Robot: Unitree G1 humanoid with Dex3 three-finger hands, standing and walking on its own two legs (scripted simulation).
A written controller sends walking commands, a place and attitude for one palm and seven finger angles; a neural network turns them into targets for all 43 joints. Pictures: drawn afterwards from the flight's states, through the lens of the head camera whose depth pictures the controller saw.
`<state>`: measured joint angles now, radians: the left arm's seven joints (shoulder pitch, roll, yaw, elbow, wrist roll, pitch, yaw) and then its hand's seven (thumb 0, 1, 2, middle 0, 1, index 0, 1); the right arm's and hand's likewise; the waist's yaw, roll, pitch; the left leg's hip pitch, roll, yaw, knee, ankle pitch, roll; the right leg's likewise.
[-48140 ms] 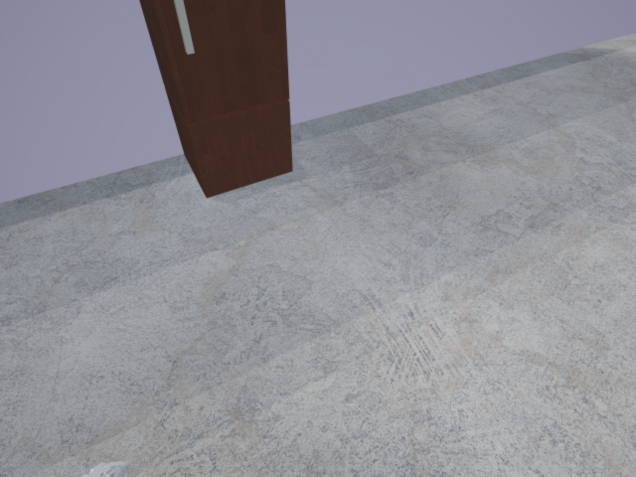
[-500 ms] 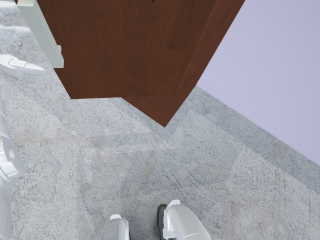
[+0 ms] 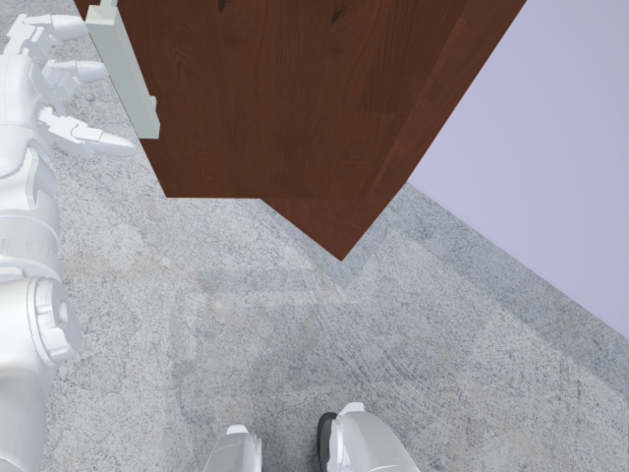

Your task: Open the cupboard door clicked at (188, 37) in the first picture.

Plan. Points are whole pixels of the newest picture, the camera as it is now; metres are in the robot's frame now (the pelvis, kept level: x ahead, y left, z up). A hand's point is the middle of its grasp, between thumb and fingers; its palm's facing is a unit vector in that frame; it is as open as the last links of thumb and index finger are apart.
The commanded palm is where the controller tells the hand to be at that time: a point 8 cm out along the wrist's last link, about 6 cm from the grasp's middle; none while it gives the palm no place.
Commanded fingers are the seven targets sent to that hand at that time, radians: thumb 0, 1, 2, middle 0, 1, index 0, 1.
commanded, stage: slide the fingers in behind the handle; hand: left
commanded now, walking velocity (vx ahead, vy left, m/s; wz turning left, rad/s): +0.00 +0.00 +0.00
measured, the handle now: (132, 69) +0.58 +0.19 +0.07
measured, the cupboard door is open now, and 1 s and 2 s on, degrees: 42 40 40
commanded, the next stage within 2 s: move the hooked fingers beside the handle in 0.58 s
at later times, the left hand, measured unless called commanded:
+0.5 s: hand (106, 103) +0.52 +0.21 +0.08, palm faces +0.09 -1.00 -0.01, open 15.5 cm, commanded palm +0.52 +0.19 +0.07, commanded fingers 0.00 -0.50 0.30 -0.30 -1.20 -0.30 -1.20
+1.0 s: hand (103, 100) +0.52 +0.21 +0.08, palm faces +0.06 -1.00 -0.02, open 15.5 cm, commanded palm +0.51 +0.21 +0.07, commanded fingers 0.00 -0.50 0.30 -0.30 -1.20 -0.30 -1.20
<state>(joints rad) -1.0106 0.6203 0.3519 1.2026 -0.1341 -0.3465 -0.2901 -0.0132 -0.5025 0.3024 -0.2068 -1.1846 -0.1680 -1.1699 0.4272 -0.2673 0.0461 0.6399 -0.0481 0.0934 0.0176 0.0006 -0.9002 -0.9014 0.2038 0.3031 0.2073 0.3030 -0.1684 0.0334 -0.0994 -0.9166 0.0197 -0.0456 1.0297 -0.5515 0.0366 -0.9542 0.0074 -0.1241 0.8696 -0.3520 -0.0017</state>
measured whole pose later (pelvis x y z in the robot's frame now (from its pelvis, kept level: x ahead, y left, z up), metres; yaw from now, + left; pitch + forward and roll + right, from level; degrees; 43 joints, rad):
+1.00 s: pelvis -0.01 -0.02 -0.01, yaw +4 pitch +26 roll -5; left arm -1.11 0.61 0.31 1.26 -0.11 -0.33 -0.26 -0.01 -0.50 0.30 -0.30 -1.20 0.00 -1.08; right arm 0.41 -0.28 0.05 0.67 -0.06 0.04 0.03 0.00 -0.90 -0.90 0.20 0.30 0.21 0.30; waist -0.19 0.03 -0.09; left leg -0.97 0.00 -0.11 1.07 -0.54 0.01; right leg -1.00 0.03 -0.09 0.93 -0.38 -0.01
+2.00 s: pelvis +0.00 -0.01 -0.01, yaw +0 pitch +26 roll -5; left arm -1.01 0.71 0.48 1.21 -0.07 -0.33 -0.41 -0.01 -0.50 0.30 -0.30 -1.20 -0.27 -1.19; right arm 0.41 -0.28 0.07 0.59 -0.03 0.10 0.00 0.00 -0.90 -0.90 0.20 0.30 0.21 0.30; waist -0.22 0.04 -0.10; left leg -0.96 0.02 -0.05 1.06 -0.56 0.03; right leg -1.01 0.05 -0.04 0.91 -0.36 0.01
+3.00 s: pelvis +0.00 +0.00 -0.01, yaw +0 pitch +28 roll -6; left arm -1.03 0.79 0.50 1.21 -0.08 -0.28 -0.48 -0.01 -0.50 0.30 -0.30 -1.20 -0.30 -1.20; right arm 0.44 -0.27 0.09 0.58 -0.03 0.10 0.00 0.00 -0.90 -0.90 0.21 0.30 0.21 0.30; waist -0.23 0.04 -0.10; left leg -1.00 0.02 -0.06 1.08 -0.56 0.04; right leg -1.03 0.06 -0.04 0.90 -0.36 0.02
